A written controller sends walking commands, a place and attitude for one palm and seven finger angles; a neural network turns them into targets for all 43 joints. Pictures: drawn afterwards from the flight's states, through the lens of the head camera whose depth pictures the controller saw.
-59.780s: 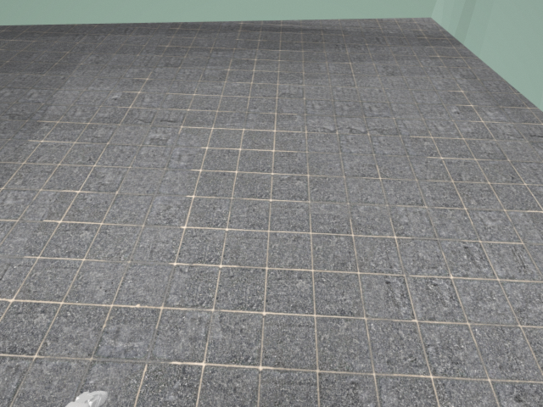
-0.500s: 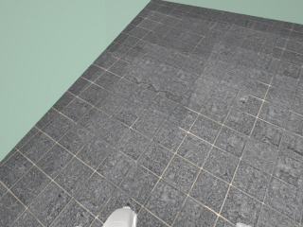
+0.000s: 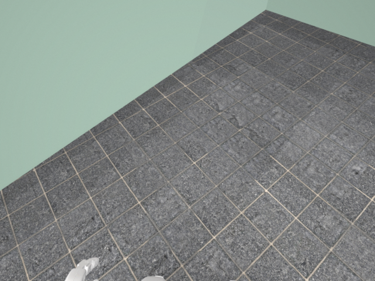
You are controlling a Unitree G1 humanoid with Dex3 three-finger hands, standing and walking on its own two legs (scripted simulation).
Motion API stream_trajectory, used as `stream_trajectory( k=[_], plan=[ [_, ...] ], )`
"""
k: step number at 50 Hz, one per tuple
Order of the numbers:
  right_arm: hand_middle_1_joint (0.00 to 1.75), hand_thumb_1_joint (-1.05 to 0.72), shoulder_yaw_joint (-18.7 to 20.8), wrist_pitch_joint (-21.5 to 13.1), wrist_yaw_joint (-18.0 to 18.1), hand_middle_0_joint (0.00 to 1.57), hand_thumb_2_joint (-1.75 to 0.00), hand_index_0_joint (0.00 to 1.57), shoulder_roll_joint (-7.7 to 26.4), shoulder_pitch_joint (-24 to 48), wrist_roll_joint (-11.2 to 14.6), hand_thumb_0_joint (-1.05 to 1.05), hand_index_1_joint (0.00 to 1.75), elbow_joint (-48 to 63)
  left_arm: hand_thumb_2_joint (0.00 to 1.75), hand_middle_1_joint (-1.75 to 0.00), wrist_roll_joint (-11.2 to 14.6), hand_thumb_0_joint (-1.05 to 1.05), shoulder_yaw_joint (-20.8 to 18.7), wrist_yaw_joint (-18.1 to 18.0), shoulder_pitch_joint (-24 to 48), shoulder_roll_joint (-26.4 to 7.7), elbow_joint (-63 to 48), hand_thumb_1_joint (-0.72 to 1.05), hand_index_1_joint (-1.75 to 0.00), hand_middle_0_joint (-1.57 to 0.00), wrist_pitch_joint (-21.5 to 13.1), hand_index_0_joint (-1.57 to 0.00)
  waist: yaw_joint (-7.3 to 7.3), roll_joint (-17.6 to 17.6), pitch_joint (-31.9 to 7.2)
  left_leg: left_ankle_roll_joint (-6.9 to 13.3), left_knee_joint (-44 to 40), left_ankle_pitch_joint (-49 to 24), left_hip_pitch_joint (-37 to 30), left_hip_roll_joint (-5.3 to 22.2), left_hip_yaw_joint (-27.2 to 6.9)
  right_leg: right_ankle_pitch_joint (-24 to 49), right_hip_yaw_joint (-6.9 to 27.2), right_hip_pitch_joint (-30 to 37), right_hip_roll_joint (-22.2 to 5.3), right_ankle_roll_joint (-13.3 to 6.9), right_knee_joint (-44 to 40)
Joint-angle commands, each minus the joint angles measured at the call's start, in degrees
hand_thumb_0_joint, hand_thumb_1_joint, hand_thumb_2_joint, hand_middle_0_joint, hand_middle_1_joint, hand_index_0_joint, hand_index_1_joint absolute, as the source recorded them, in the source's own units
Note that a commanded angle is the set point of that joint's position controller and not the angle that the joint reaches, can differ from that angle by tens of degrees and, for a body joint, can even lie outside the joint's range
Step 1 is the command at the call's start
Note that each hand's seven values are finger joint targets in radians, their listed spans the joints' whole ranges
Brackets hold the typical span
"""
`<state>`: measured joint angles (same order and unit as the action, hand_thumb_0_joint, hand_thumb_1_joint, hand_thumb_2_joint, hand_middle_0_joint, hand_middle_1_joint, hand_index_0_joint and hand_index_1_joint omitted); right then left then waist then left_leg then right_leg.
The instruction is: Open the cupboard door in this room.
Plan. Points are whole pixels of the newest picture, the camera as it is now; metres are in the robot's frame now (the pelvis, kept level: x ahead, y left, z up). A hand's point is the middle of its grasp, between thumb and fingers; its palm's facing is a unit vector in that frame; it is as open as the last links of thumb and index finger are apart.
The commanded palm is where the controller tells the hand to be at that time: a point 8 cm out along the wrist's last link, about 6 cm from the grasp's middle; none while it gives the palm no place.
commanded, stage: turn to face it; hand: left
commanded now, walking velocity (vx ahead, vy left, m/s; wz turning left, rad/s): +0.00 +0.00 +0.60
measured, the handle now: out of the picture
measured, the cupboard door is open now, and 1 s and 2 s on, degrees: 45 45 45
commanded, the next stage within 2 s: none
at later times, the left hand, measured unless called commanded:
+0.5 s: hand out of the picture +0.02 +0.23 -0.16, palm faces +0.35 -0.90 -0.26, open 7.4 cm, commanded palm none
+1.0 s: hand out of the picture +0.02 +0.15 -0.14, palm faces +0.59 -0.77 -0.25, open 7.3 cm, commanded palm none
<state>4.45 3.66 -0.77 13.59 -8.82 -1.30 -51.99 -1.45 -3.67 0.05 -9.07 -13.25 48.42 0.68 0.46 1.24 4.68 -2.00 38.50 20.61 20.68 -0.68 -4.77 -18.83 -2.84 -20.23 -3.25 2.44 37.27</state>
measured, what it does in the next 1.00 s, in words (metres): steps on the spot, turning left: left foot, then right foot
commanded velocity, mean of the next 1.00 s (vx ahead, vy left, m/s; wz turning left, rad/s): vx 0.00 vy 0.00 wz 0.60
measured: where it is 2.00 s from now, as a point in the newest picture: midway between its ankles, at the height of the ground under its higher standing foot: outside the picture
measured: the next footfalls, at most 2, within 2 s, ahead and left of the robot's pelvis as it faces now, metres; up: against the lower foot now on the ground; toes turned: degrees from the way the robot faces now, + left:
left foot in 0.36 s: +0.05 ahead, +0.11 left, +0.00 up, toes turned +21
right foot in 0.72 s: +0.14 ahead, -0.12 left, +0.00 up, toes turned +23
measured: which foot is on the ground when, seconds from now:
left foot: up 0.00-0.34, down 0.36-0.72, up 0.74-1.00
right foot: down 0.00-0.36, up 0.38-0.70, down 0.72-1.00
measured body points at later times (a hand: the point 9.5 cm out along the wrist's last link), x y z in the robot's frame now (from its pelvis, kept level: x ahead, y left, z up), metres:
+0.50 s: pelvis +0.03 +0.00 +0.01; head +0.08 +0.03 +0.45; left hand +0.00 +0.27 -0.14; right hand +0.22 -0.21 -0.12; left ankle +0.01 +0.10 -0.72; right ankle +0.03 -0.14 -0.65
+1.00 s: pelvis +0.07 -0.04 +0.02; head +0.13 -0.02 +0.46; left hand -0.01 +0.19 -0.12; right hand +0.29 -0.20 -0.14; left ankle -0.02 +0.07 -0.66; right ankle +0.10 -0.14 -0.72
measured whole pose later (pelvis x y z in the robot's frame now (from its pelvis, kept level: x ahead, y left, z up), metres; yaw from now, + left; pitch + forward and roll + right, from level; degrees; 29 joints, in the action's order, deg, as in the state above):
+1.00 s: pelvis +0.07 -0.04 +0.02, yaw +38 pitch +0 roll +3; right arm 4.8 5.1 -1.7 13.6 -7.0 -1.0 -54.3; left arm -1.5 -2.4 -1.2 -11.7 -10.0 50.6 0.1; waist 1.3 -1.0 7.2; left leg -3.7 54.1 25.7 25.6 0.9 2.6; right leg -19.2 -12.8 -10.9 -7.4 -0.7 30.2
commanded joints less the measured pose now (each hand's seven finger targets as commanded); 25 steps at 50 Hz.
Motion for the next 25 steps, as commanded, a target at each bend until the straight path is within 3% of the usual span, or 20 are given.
stream_trajectory(
  k=[1,2,3,4,5,9,12,14,16,17,18,19,20,21,23,25],
  plan=[
    [0.30,-0.90,2.3,-1.4,0.4,0.20,-0.90,0.20,5.9,4.5,0.5,0.00,0.30,7.1,0.90,-0.30,-0.1,0.00,-2.8,-2.4,-8.4,-12.0,-1.9,0.90,-0.30,-0.20,-1.6,-0.20,-3.44,-19.0,-8.2,0.6,33.1,14.5,15.4,0.0,-0.1,14.8,24.8,12.3,-25.2,-11.4,-20.6],
    [0.30,-0.90,2.1,-1.0,0.0,0.20,-0.90,0.20,5.7,4.3,0.3,0.00,0.30,5.8,0.90,-0.30,0.1,0.00,-1.8,-2.3,-4.8,-10.0,-2.4,0.90,-0.30,-0.20,-1.4,-0.20,-1.60,-16.0,-5.2,0.0,36.9,9.5,15.7,1.5,0.5,16.4,17.8,10.5,-20.8,-10.3,-19.1],
    [0.30,-0.90,1.8,-0.8,-0.4,0.20,-0.90,0.20,4.9,3.4,0.2,0.00,0.30,4.7,0.90,-0.30,0.1,0.00,-1.2,-2.2,-2.3,-7.9,-2.9,0.90,-0.30,-0.20,-1.4,-0.20,-0.10,-13.8,-4.7,-0.8,37.0,5.7,14.8,2.3,1.7,21.3,10.2,10.0,-17.3,-8.7,-17.4],
    [0.30,-0.90,1.3,-0.7,-0.7,0.20,-0.90,0.20,4.0,2.8,0.3,0.00,0.30,4.2,0.90,-0.30,0.1,0.00,-0.9,-2.2,-2.1,-6.9,-3.1,0.90,-0.30,-0.20,-1.6,-0.20,0.31,-13.0,-5.6,-1.3,34.3,4.3,13.9,2.2,3.1,26.9,5.7,11.4,-15.5,-7.7,-16.2],
    [0.30,-0.90,1.0,-0.7,-0.8,0.20,-0.90,0.20,3.6,3.0,0.4,0.00,0.30,3.9,0.90,-0.30,0.1,0.00,-0.9,-2.3,-2.8,-6.8,-2.9,0.90,-0.30,-0.20,-1.8,-0.20,-0.01,-13.5,-6.3,-1.7,30.7,4.4,13.5,2.4,4.3,31.8,3.4,13.9,-15.4,-7.6,-15.3],
    [0.30,-0.90,0.0,-0.9,-1.1,0.20,-0.90,0.20,2.0,6.0,0.8,0.00,0.30,3.9,0.90,-0.30,0.0,0.00,-1.7,-2.3,-7.3,-8.7,-1.1,0.90,-0.30,-0.20,-2.0,-0.20,-2.34,-11.4,-7.8,-1.8,15.6,5.3,9.9,1.8,8.6,42.3,-1.1,20.6,-16.4,-7.6,-12.4],
    [0.30,-0.90,-0.3,-1.3,-1.2,0.20,-0.90,0.20,1.6,7.1,0.9,0.00,0.30,4.4,0.90,-0.30,-0.3,0.00,-2.4,-2.2,-8.6,-9.9,-0.1,0.90,-0.30,-0.20,-1.8,-0.20,-3.30,-13.7,-7.5,-0.8,6.6,6.1,6.7,1.1,10.9,45.3,-2.5,21.8,-17.7,-7.9,-10.3],
    [0.30,-0.90,-0.1,-1.5,-1.1,0.20,-0.90,0.20,2.3,5.1,0.9,0.00,0.30,4.3,0.90,-0.30,-0.2,0.00,-2.7,-2.0,-7.5,-10.7,0.1,0.90,-0.30,-0.20,-1.6,-0.20,-2.00,-13.3,-7.7,0.0,0.6,2.9,1.8,0.6,12.1,43.1,-3.9,19.2,-18.4,-7.1,-8.1],
    [0.30,-0.90,0.6,-1.8,-1.0,0.20,-0.90,0.20,4.4,-0.1,0.5,0.00,0.30,3.3,0.90,-0.30,0.3,0.00,-2.8,-1.6,-5.5,-10.6,-0.1,0.90,-0.30,-0.20,-1.4,-0.20,1.37,-9.3,-9.7,1.3,-10.2,-6.8,-9.8,0.5,12.0,36.2,-7.5,12.5,-17.0,-3.9,0.2],
    [0.30,-0.90,1.9,-2.3,-0.8,0.20,-0.90,0.20,9.8,-4.9,0.0,0.00,0.30,2.6,0.90,-0.30,0.8,0.00,-2.6,-1.2,-5.1,-8.9,-1.6,0.90,-0.30,-0.20,-1.1,-0.20,4.21,2.6,-13.0,5.5,-13.5,-21.4,-21.1,9.3,0.6,20.0,-10.0,0.8,-12.7,-0.4,12.0],
    [0.30,-0.90,3.6,-2.3,-0.2,0.20,-0.90,0.20,16.0,-9.0,-0.2,0.00,0.30,2.1,0.90,-0.30,1.1,0.00,-1.2,-0.9,-2.1,-4.5,-4.6,0.90,-0.30,-0.20,-0.8,-0.20,6.38,19.2,-13.4,15.7,-16.1,-46.9,-26.0,25.5,-21.0,-20.9,-7.9,-14.6,-4.4,3.3,25.9],
    [0.30,-0.90,3.3,-1.9,0.2,0.20,-0.90,0.20,15.9,-10.9,0.2,0.00,0.30,1.1,0.90,-0.30,0.2,0.00,-1.2,-1.6,1.1,-6.3,-5.6,0.90,-0.30,-0.20,0.2,-0.20,6.62,9.2,-13.3,17.8,-16.2,-39.0,-22.9,27.0,-19.6,-20.6,-0.1,-15.5,-4.5,2.3,30.7],
    [0.30,-0.90,3.2,-2.3,1.0,0.20,-0.90,0.20,15.0,-8.8,0.0,0.00,0.30,1.8,0.90,-0.30,0.4,0.00,-1.3,-1.7,3.1,-4.8,-4.9,0.90,-0.30,-0.20,0.3,-0.20,5.57,10.3,-11.7,16.2,-16.6,-33.4,-19.3,22.9,-18.1,-16.4,1.5,-16.7,-4.3,2.5,31.9],
    [0.30,-0.90,2.7,-2.4,1.3,0.20,-0.90,0.20,13.0,-4.9,0.0,0.00,0.30,2.9,0.90,-0.30,0.3,0.00,-1.4,-1.4,2.9,-5.5,-3.7,0.90,-0.30,-0.20,0.4,-0.20,3.86,10.3,-9.0,14.3,-17.6,-28.3,-14.7,20.1,-14.6,-11.8,2.9,-15.9,-4.7,2.7,32.4],
    [0.30,-0.90,1.8,-2.8,1.5,0.20,-0.90,0.20,10.9,-0.2,-0.1,0.00,0.30,4.1,0.90,-0.30,0.2,0.00,-1.7,-0.7,-0.1,-5.5,-1.7,0.90,-0.30,-0.20,0.8,-0.20,0.84,7.3,-6.6,11.7,-18.9,-23.6,-9.8,15.1,-8.9,-5.9,3.0,-12.7,-3.7,2.8,30.6],
    [0.30,-0.90,1.7,-3.1,1.3,0.20,-0.90,0.20,10.6,0.0,-0.1,0.00,0.30,4.2,0.90,-0.30,0.3,0.00,-1.6,-0.5,-1.4,-5.1,-1.0,0.90,-0.30,-0.20,1.0,-0.20,0.12,5.4,-6.5,11.2,-19.0,-23.5,-9.5,13.6,-7.4,-4.6,2.4,-10.7,-2.7,2.9,25.8]
  ],
)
